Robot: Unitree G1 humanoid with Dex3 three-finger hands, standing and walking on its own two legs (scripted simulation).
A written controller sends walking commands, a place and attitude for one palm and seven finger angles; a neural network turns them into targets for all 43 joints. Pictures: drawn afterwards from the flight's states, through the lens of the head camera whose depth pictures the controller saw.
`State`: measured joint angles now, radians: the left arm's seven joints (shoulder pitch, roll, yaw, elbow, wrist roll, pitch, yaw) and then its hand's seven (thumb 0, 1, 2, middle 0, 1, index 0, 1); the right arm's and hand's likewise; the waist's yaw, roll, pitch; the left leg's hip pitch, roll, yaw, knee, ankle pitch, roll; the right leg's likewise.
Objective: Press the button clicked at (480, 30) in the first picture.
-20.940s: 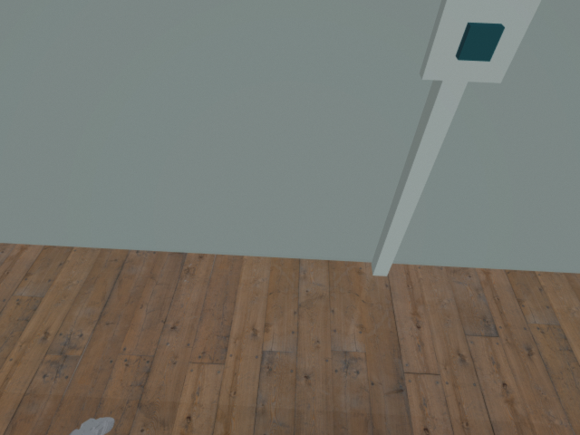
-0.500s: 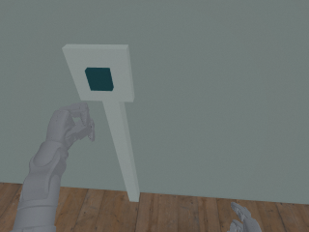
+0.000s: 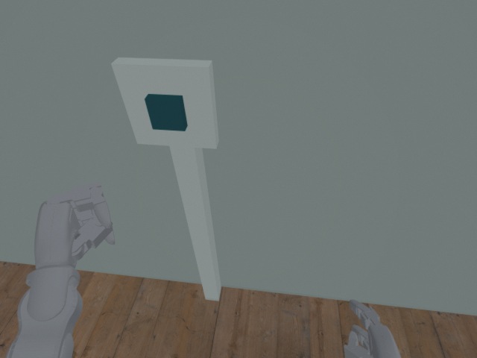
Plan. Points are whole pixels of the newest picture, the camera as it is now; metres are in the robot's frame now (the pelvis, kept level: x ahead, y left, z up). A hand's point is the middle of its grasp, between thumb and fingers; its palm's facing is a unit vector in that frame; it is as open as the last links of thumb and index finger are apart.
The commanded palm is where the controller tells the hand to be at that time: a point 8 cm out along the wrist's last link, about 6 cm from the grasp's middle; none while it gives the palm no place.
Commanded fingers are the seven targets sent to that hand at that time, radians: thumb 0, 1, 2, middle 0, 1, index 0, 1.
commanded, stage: draw the hand back to the body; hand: left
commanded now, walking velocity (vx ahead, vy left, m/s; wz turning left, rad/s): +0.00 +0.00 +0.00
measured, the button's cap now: (167, 112) +0.50 +0.20 +0.18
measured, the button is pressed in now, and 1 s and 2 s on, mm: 0 0 0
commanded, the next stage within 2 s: step back with the hand held close in 0.70 s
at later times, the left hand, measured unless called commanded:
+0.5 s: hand (67, 248) +0.20 +0.25 +0.16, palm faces +0.44 -0.83 -0.35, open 3.1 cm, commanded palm +0.15 +0.29 +0.17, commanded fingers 0.00 0.90 0.90 -1.30 -1.50 -1.30 -1.50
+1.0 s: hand (66, 238) +0.21 +0.26 +0.16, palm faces +0.41 -0.81 -0.42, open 3.1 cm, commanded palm +0.15 +0.29 +0.17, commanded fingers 0.00 0.90 0.90 -1.30 -1.50 -1.30 -1.50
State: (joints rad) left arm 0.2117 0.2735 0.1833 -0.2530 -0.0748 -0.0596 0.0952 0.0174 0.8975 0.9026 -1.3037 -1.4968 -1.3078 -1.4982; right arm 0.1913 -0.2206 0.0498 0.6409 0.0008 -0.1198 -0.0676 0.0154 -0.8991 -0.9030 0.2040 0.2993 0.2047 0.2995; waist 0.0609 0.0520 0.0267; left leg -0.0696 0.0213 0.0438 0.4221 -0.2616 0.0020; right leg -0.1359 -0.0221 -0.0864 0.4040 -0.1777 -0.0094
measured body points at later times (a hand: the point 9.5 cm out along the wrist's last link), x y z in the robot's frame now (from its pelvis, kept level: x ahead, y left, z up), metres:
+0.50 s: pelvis +0.02 +0.01 +0.00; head -0.01 -0.01 +0.45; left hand +0.17 +0.29 +0.18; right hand +0.21 -0.20 -0.08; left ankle -0.01 +0.12 -0.74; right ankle +0.03 -0.11 -0.74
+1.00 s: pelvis +0.01 +0.01 +0.00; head +0.02 +0.00 +0.45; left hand +0.18 +0.30 +0.19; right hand +0.19 -0.21 -0.08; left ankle -0.01 +0.12 -0.74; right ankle +0.03 -0.11 -0.74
